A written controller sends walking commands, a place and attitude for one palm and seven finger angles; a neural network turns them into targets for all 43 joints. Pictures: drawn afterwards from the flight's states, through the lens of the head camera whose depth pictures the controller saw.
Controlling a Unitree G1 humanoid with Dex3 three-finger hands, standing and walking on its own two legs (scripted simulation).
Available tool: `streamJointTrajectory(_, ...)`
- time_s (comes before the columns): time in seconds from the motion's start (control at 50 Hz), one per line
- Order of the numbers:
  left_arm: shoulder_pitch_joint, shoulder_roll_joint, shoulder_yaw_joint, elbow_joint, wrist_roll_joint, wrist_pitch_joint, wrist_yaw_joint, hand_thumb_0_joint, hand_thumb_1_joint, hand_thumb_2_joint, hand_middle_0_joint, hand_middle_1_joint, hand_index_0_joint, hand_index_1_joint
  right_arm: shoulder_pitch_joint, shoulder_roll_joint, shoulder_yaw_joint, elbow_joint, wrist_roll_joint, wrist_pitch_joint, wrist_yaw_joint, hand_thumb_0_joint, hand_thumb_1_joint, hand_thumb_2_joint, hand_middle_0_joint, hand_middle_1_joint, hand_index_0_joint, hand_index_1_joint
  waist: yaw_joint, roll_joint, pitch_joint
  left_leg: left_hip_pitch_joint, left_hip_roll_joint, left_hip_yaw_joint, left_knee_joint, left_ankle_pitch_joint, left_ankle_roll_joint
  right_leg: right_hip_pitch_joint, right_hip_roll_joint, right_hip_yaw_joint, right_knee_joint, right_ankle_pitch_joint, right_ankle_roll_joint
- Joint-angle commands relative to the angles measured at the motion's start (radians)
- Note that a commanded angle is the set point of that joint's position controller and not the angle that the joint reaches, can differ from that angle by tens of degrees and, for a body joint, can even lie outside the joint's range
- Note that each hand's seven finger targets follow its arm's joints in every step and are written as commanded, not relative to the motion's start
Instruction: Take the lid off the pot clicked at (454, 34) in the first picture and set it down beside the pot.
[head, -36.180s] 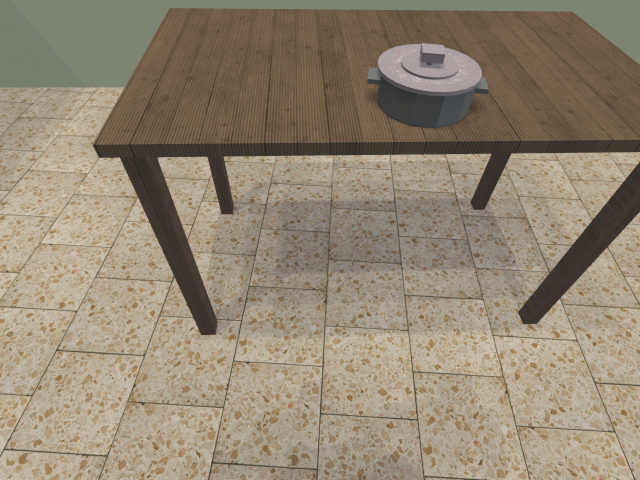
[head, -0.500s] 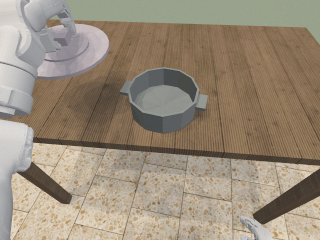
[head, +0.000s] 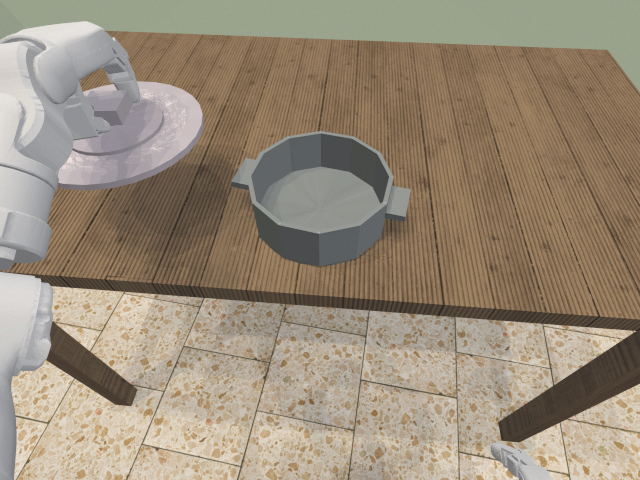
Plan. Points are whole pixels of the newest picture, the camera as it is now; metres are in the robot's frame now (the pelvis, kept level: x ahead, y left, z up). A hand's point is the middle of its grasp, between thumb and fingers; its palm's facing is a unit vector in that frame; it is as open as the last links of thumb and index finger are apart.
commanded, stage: lower the lid onto the table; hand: left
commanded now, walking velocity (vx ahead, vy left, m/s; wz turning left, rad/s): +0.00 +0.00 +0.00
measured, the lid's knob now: (106, 107) +0.48 +0.26 +0.21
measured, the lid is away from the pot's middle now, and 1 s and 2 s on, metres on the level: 0.25 0.24 0.23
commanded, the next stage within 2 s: open the fingers wide in 1.92 s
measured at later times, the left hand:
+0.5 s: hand (115, 126) +0.47 +0.25 +0.20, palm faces -0.29 -0.09 -0.95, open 8.1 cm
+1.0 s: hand (123, 156) +0.46 +0.25 +0.16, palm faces -0.37 -0.10 -0.93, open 8.1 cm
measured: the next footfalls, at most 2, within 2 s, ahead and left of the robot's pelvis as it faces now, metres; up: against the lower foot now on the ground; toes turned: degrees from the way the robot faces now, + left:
none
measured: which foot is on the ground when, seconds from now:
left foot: down 0.00-1.00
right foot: down 0.00-1.00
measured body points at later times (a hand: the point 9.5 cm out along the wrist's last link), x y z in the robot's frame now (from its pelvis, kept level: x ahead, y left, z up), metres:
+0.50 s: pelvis +0.01 +0.00 +0.00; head +0.05 +0.00 +0.45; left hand +0.48 +0.25 +0.25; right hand +0.10 -0.27 -0.12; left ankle +0.03 +0.03 -0.74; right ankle -0.03 -0.12 -0.74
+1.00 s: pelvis +0.01 +0.00 +0.00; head +0.05 +0.00 +0.45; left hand +0.47 +0.26 +0.21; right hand +0.11 -0.27 -0.12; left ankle +0.03 +0.03 -0.74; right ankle -0.03 -0.13 -0.74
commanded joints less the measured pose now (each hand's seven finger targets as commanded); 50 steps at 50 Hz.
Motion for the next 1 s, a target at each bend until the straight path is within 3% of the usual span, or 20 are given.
streamJointTrajectory(0.0,-0.638,0.247,0.089,-0.230,0.003,-0.016,0.076,0.000,0.494,1.210,-1.101,-0.986,-0.873,-0.831,-0.029,-0.158,-0.053,-0.116,-0.006,-0.039,-0.008,0.000,-0.900,-0.900,0.200,0.300,0.200,0.300,-0.032,0.109,-0.455,0.434,0.081,-0.167,0.009,0.317,-0.092,-0.102,0.042,0.026,-0.033,0.141,-0.067)
streamJointTrajectory(0.04,-0.633,0.316,0.155,-0.156,0.031,-0.021,0.085,0.000,0.494,1.210,-1.101,-0.986,-0.873,-0.831,-0.029,-0.149,-0.049,-0.107,-0.009,-0.040,-0.015,0.000,-0.900,-0.900,0.200,0.300,0.200,0.300,-0.023,0.042,-0.462,0.400,0.073,-0.153,0.006,0.257,-0.070,-0.067,0.049,0.030,-0.026,0.145,-0.066)
streamJointTrajectory(0.1,-0.633,0.236,0.080,-0.164,0.004,-0.034,0.081,0.000,0.494,1.210,-1.101,-0.986,-0.873,-0.831,-0.019,-0.155,-0.052,-0.108,-0.007,-0.036,-0.014,0.000,-0.900,-0.900,0.200,0.300,0.200,0.300,-0.039,0.051,-0.453,0.391,0.071,-0.148,0.013,0.302,-0.077,-0.069,0.038,0.027,-0.029,0.185,-0.066)
streamJointTrajectory(0.18,-0.608,0.263,0.106,-0.064,0.023,-0.039,0.087,0.000,0.494,1.210,-1.101,-0.986,-0.873,-0.831,-0.018,-0.145,-0.045,-0.093,-0.007,-0.031,-0.018,0.000,-0.900,-0.900,0.200,0.300,0.200,0.300,-0.034,0.003,-0.424,0.345,0.067,-0.134,0.000,0.224,-0.063,-0.054,0.045,0.028,-0.026,0.171,-0.059)
streamJointTrajectory(0.26,-0.725,0.240,0.076,-0.168,0.022,-0.060,0.097,0.000,0.494,1.210,-1.101,-0.986,-0.873,-0.831,-0.017,-0.145,-0.052,-0.098,-0.008,-0.032,-0.017,0.000,-0.900,-0.900,0.200,0.300,0.200,0.300,-0.043,0.092,-0.482,0.418,0.071,-0.158,-0.002,0.247,-0.074,-0.077,0.050,0.027,-0.027,0.152,-0.064)
streamJointTrajectory(0.3,-0.660,0.258,0.098,-0.156,0.012,-0.069,0.103,0.000,0.494,1.210,-1.101,-0.986,-0.873,-0.831,0.003,-0.159,-0.056,-0.096,-0.013,-0.041,-0.018,0.000,-0.900,-0.900,0.200,0.300,0.200,0.300,-0.045,0.126,-0.482,0.429,0.074,-0.159,0.021,0.331,-0.091,-0.084,0.044,0.032,-0.031,0.176,-0.072)
streamJointTrajectory(0.34,-0.653,0.293,0.149,-0.195,0.024,-0.076,0.106,0.000,0.494,1.210,-1.101,-0.986,-0.873,-0.831,-0.003,-0.149,-0.060,-0.102,-0.017,-0.046,-0.015,0.000,-0.900,-0.900,0.200,0.300,0.200,0.300,-0.032,0.095,-0.534,0.461,0.074,-0.167,0.024,0.383,-0.086,-0.057,0.053,0.036,-0.022,0.199,-0.067)
streamJointTrajectory(0.4,-0.523,0.222,0.102,-0.086,-0.002,-0.075,0.098,0.000,0.494,1.210,-1.101,-0.986,-0.873,-0.831,0.020,-0.160,-0.061,-0.093,-0.013,-0.035,-0.006,0.000,-0.900,-0.900,0.200,0.300,0.200,0.300,-0.040,0.057,-0.429,0.386,0.078,-0.156,0.021,0.381,-0.094,-0.080,0.043,0.024,-0.029,0.204,-0.065)
streamJointTrajectory(0.44,-0.538,0.263,0.139,-0.106,0.013,-0.076,0.103,0.000,0.494,1.210,-1.101,-0.986,-0.873,-0.831,0.007,-0.157,-0.061,-0.101,-0.012,-0.030,-0.003,0.000,-0.900,-0.900,0.200,0.300,0.200,0.300,-0.028,0.010,-0.459,0.385,0.077,-0.150,0.011,0.338,-0.080,-0.052,0.051,0.029,-0.020,0.199,-0.059)
streamJointTrajectory(0.48,-0.548,0.253,0.133,-0.151,0.008,-0.079,0.106,0.000,0.494,1.210,-1.101,-0.986,-0.873,-0.831,0.004,-0.153,-0.063,-0.107,-0.012,-0.031,-0.003,0.000,-0.900,-0.900,0.200,0.300,0.200,0.300,-0.026,0.044,-0.476,0.412,0.076,-0.156,0.013,0.375,-0.082,-0.058,0.053,0.030,-0.019,0.205,-0.061)
streamJointTrajectory(0.54,-0.545,0.373,0.228,-0.196,0.020,-0.093,0.118,0.000,0.494,1.210,-1.101,-0.986,-0.873,-0.831,0.000,-0.162,-0.062,-0.118,-0.015,-0.035,-0.003,0.000,-0.900,-0.900,0.200,0.300,0.200,0.300,-0.014,0.048,-0.524,0.411,0.075,-0.151,0.025,0.423,-0.080,-0.005,0.051,0.042,-0.011,0.244,-0.062)
streamJointTrajectory(0.58,-0.534,0.259,0.141,-0.164,0.006,-0.086,0.109,0.000,0.494,1.210,-1.101,-0.986,-0.873,-0.831,0.004,-0.153,-0.064,-0.112,-0.013,-0.031,-0.002,0.000,-0.900,-0.900,0.200,0.300,0.200,0.300,-0.030,0.060,-0.476,0.423,0.080,-0.165,0.017,0.418,-0.089,-0.063,0.054,0.031,-0.017,0.217,-0.057)
streamJointTrajectory(0.62,-0.515,0.334,0.203,-0.201,0.012,-0.092,0.119,0.000,0.494,1.210,-1.101,-0.986,-0.873,-0.831,0.013,-0.162,-0.067,-0.116,-0.018,-0.033,0.002,0.000,-0.900,-0.900,0.200,0.300,0.200,0.300,-0.015,0.066,-0.499,0.419,0.083,-0.164,0.018,0.406,-0.093,-0.042,0.054,0.036,-0.019,0.205,-0.059)
streamJointTrajectory(0.68,-0.509,0.267,0.147,-0.146,0.005,-0.092,0.117,0.000,0.494,1.210,-1.101,-0.986,-0.873,-0.831,0.008,-0.156,-0.064,-0.112,-0.010,-0.026,-0.003,0.000,-0.900,-0.900,0.200,0.300,0.200,0.300,-0.029,0.032,-0.464,0.396,0.079,-0.159,0.012,0.351,-0.081,-0.059,0.054,0.031,-0.015,0.198,-0.056)
streamJointTrajectory(0.7,-0.505,0.234,0.117,-0.134,-0.002,-0.092,0.119,0.000,0.494,1.210,-1.101,-0.986,-0.873,-0.831,0.015,-0.166,-0.068,-0.108,-0.014,-0.027,-0.003,0.000,-0.900,-0.900,0.200,0.300,0.200,0.300,-0.040,0.076,-0.442,0.403,0.084,-0.164,0.021,0.369,-0.094,-0.096,0.048,0.030,-0.024,0.186,-0.062)
streamJointTrajectory(0.72,-0.555,0.285,0.156,-0.202,0.011,-0.097,0.124,0.000,0.494,1.210,-1.101,-0.986,-0.873,-0.831,0.018,-0.160,-0.069,-0.109,-0.017,-0.027,-0.001,0.000,-0.900,-0.900,0.200,0.300,0.200,0.300,-0.031,0.078,-0.488,0.425,0.084,-0.170,0.012,0.349,-0.094,-0.072,0.055,0.034,-0.022,0.179,-0.059)
streamJointTrajectory(0.84,-0.551,0.291,0.160,-0.129,0.011,-0.110,0.129,0.000,0.494,1.210,-1.101,-0.986,-0.873,-0.831,0.018,-0.161,-0.067,-0.094,-0.016,-0.025,-0.012,0.000,-0.900,-0.900,0.200,0.300,0.200,0.300,-0.043,0.043,-0.477,0.404,0.075,-0.156,0.023,0.314,-0.079,-0.070,0.054,0.034,-0.016,0.191,-0.058)
streamJointTrajectory(0.9,-0.552,0.227,0.094,-0.088,-0.004,-0.115,0.128,0.000,0.494,1.210,-1.101,-0.986,-0.873,-0.831,0.027,-0.166,-0.068,-0.082,-0.014,-0.020,-0.015,0.000,-0.900,-0.900,0.200,0.300,0.200,0.300,-0.059,0.069,-0.437,0.383,0.074,-0.150,0.027,0.280,-0.084,-0.103,0.046,0.032,-0.025,0.178,-0.063)
streamJointTrajectory(0.94,-0.557,0.285,0.148,-0.069,0.014,-0.123,0.135,0.000,0.494,1.210,-1.101,-0.986,-0.873,-0.831,0.029,-0.160,-0.065,-0.081,-0.017,-0.020,-0.018,0.000,-0.900,-0.900,0.200,0.300,0.200,0.300,-0.049,0.041,-0.467,0.380,0.068,-0.142,0.031,0.285,-0.072,-0.070,0.053,0.034,-0.013,0.200,-0.060)
streamJointTrajectory(0.98,-0.549,0.214,0.088,-0.020,0.008,-0.126,0.130,0.000,0.494,1.210,-1.101,-0.986,-0.873,-0.831,0.028,-0.152,-0.063,-0.077,-0.014,-0.018,-0.021,0.000,-0.900,-0.900,0.200,0.300,0.200,0.300,-0.062,0.042,-0.438,0.369,0.065,-0.138,0.033,0.273,-0.069,-0.094,0.054,0.032,-0.012,0.198,-0.057)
